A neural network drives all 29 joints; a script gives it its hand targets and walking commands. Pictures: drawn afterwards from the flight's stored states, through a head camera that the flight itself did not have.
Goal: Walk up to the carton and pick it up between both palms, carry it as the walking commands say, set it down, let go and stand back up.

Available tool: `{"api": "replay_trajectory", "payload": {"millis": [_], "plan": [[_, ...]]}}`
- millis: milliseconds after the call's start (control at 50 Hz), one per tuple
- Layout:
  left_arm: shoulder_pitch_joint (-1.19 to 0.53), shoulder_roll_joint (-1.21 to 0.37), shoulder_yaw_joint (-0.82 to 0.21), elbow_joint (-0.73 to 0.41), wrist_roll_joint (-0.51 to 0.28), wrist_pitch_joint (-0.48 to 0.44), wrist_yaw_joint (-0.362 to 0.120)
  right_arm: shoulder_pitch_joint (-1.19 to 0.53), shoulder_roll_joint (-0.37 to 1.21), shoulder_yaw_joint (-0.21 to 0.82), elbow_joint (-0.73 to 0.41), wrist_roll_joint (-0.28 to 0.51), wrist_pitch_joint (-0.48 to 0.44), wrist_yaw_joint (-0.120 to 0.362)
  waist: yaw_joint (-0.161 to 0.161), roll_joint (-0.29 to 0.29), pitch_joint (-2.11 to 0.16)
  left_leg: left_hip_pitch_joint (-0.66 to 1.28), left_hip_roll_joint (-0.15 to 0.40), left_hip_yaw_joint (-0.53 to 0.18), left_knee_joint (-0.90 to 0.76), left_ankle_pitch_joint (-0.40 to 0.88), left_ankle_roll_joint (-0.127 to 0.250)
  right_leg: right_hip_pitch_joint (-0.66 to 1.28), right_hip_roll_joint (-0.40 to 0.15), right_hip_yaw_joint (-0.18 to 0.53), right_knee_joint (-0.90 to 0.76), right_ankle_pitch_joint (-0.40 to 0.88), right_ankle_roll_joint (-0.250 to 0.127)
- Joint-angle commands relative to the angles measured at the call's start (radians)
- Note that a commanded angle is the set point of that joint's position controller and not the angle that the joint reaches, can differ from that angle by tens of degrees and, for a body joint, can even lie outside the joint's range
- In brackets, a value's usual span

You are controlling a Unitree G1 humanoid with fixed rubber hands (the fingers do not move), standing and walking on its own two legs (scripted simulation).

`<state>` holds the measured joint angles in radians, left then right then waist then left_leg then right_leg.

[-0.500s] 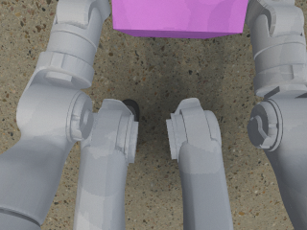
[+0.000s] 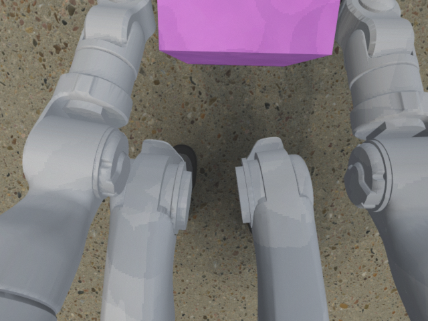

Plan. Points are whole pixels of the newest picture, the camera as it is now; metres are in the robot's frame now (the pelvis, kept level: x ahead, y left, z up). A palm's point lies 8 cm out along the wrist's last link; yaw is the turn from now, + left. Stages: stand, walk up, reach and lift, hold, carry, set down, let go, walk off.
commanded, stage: set down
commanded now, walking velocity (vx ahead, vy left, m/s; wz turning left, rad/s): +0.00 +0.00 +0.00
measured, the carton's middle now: out of the picture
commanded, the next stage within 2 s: none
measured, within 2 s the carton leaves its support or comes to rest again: neither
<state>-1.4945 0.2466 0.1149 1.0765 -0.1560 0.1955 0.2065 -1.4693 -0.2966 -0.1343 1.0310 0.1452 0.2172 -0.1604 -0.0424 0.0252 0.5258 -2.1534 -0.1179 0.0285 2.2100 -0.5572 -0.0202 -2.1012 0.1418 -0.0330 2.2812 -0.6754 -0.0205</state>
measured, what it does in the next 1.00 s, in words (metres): stands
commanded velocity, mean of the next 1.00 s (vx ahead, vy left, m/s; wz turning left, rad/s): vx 0.00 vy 0.00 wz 0.00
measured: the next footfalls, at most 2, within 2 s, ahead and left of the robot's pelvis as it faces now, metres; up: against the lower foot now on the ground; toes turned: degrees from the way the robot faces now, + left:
none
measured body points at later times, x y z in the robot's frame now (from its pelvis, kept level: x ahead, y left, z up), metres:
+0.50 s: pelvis +0.00 +0.00 -0.02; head +0.36 -0.03 +0.24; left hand +0.56 +0.11 -0.19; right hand +0.54 -0.19 -0.19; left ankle +0.13 +0.11 -0.33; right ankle +0.10 -0.09 -0.33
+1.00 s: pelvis +0.00 +0.00 -0.01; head +0.36 -0.03 +0.24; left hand +0.56 +0.11 -0.19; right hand +0.54 -0.19 -0.20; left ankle +0.13 +0.11 -0.33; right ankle +0.10 -0.09 -0.33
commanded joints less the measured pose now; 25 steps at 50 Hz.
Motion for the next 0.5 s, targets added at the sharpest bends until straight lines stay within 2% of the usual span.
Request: {"api": "replay_trajectory", "payload": {"millis": [0,20,40,60,80,120,140,160,200,220,240,260,280,300,320,360,380,400,420,440,480], "plan": [[-0.731,-0.963,-0.248,-0.36,-0.064,-0.072,-0.223,-0.741,0.915,0.3,-0.333,0.094,-0.079,0.285,-0.032,-0.03,-1.726,0.718,-0.017,-0.003,-0.066,0.468,0.038,0.513,-0.029,0.058,-0.264,0.537,0.021],[-0.722,-0.954,-0.247,-0.371,-0.065,-0.076,-0.225,-0.738,0.917,0.308,-0.342,0.105,-0.081,0.292,-0.011,-0.018,-1.728,0.73,-0.024,0.0,-0.065,0.487,0.038,0.51,-0.029,0.062,-0.256,0.545,0.027],[-0.715,-0.96,-0.24,-0.365,-0.064,-0.077,-0.228,-0.749,0.928,0.31,-0.34,0.106,-0.083,0.296,-0.005,-0.039,-1.728,0.707,-0.027,-0.003,-0.064,0.486,0.045,0.504,-0.027,0.054,-0.244,0.544,0.025],[-0.704,-0.964,-0.233,-0.35,-0.053,-0.077,-0.231,-0.744,0.935,0.317,-0.344,0.105,-0.085,0.298,-0.01,-0.047,-1.708,0.69,-0.029,-0.004,-0.062,0.497,0.045,0.516,-0.022,0.059,-0.241,0.567,0.024],[-0.686,-0.976,-0.242,-0.336,-0.058,-0.078,-0.236,-0.736,0.945,0.311,-0.324,0.103,-0.085,0.3,-0.006,-0.027,-1.7,0.725,-0.029,-0.002,-0.062,0.521,0.041,0.505,-0.021,0.056,-0.241,0.583,0.021],[-0.699,-0.981,-0.245,-0.354,-0.06,-0.081,-0.239,-0.724,0.94,0.307,-0.333,0.101,-0.088,0.302,-0.017,-0.028,-1.709,0.705,-0.033,-0.001,-0.05,0.53,0.043,0.502,-0.021,0.062,-0.235,0.597,0.023],[-0.697,-0.981,-0.251,-0.362,-0.074,-0.084,-0.242,-0.745,0.937,0.329,-0.356,0.113,-0.094,0.297,-0.017,-0.045,-1.724,0.726,-0.03,-0.014,-0.042,0.564,0.045,0.52,-0.022,0.05,-0.219,0.63,0.023],[-0.683,-0.996,-0.248,-0.341,-0.07,-0.084,-0.244,-0.725,0.933,0.325,-0.351,0.107,-0.098,0.3,-0.025,-0.038,-1.709,0.71,-0.03,-0.013,-0.041,0.541,0.045,0.515,-0.018,0.053,-0.225,0.609,0.019],[-0.659,-0.994,-0.227,-0.316,-0.061,-0.079,-0.252,-0.719,0.95,0.316,-0.319,0.1,-0.092,0.307,-0.009,-0.04,-1.651,0.657,-0.034,-0.002,-0.042,0.518,0.049,0.518,-0.02,0.064,-0.226,0.601,0.019],[-0.686,-0.98,-0.226,-0.304,-0.06,-0.084,-0.255,-0.708,0.929,0.299,-0.289,0.086,-0.091,0.308,-0.023,-0.042,-1.614,0.627,-0.025,0.0,-0.041,0.486,0.048,0.48,-0.023,0.063,-0.226,0.566,0.014],[-0.693,-0.976,-0.213,-0.289,-0.047,-0.082,-0.259,-0.719,0.922,0.293,-0.27,0.084,-0.09,0.313,-0.01,-0.03,-1.558,0.597,-0.028,0.002,-0.046,0.452,0.046,0.462,-0.022,0.071,-0.228,0.528,0.01],[-0.679,-0.994,-0.205,-0.27,-0.041,-0.078,-0.267,-0.729,0.935,0.286,-0.268,0.088,-0.089,0.317,-0.024,-0.035,-1.533,0.594,-0.024,-0.002,-0.042,0.433,0.052,0.438,-0.02,0.072,-0.227,0.503,0.009],[-0.692,-0.985,-0.2,-0.25,-0.047,-0.078,-0.268,-0.735,0.9,0.286,-0.255,0.078,-0.092,0.318,-0.02,-0.021,-1.488,0.584,-0.025,0.0,-0.042,0.425,0.045,0.425,-0.029,0.07,-0.233,0.49,0.003],[-0.694,-0.992,-0.202,-0.27,-0.05,-0.077,-0.273,-0.741,0.912,0.299,-0.283,0.084,-0.095,0.317,-0.026,-0.037,-1.521,0.589,-0.021,-0.003,-0.035,0.424,0.046,0.449,-0.026,0.07,-0.224,0.498,0.001],[-0.69,-0.986,-0.19,-0.254,-0.043,-0.078,-0.275,-0.723,0.923,0.291,-0.246,0.075,-0.089,0.321,-0.011,-0.035,-1.493,0.562,-0.026,0.007,-0.034,0.403,0.049,0.439,-0.028,0.077,-0.231,0.478,-0.001],[-0.697,-0.964,-0.177,-0.231,-0.03,-0.077,-0.28,-0.73,0.938,0.276,-0.218,0.073,-0.085,0.325,-0.008,-0.049,-1.429,0.529,-0.028,0.004,-0.049,0.377,0.056,0.425,-0.026,0.068,-0.225,0.46,0.008],[-0.697,-0.96,-0.181,-0.247,-0.029,-0.08,-0.281,-0.729,0.923,0.288,-0.241,0.082,-0.088,0.325,-0.007,-0.033,-1.432,0.534,-0.022,0.01,-0.034,0.384,0.05,0.422,-0.028,0.082,-0.227,0.47,0.004],[-0.695,-0.952,-0.165,-0.212,-0.02,-0.079,-0.286,-0.718,0.919,0.287,-0.196,0.077,-0.087,0.326,0.0,-0.044,-1.375,0.498,-0.015,0.01,-0.039,0.348,0.053,0.418,-0.03,0.079,-0.23,0.445,0.004],[-0.687,-0.952,-0.16,-0.215,-0.024,-0.079,-0.289,-0.714,0.929,0.285,-0.211,0.075,-0.086,0.326,-0.012,-0.055,-1.384,0.494,-0.02,0.01,-0.033,0.35,0.053,0.436,-0.031,0.078,-0.228,0.458,0.011],[-0.677,-0.947,-0.144,-0.206,-0.02,-0.079,-0.295,-0.706,0.93,0.278,-0.19,0.067,-0.083,0.327,0.004,-0.056,-1.374,0.488,-0.021,0.018,-0.031,0.352,0.057,0.434,-0.033,0.08,-0.233,0.455,0.011],[-0.671,-0.945,-0.145,-0.209,-0.018,-0.084,-0.3,-0.72,0.932,0.292,-0.205,0.075,-0.087,0.328,0.009,-0.071,-1.365,0.485,-0.019,0.014,-0.035,0.348,0.057,0.437,-0.025,0.076,-0.229,0.451,0.012]]}}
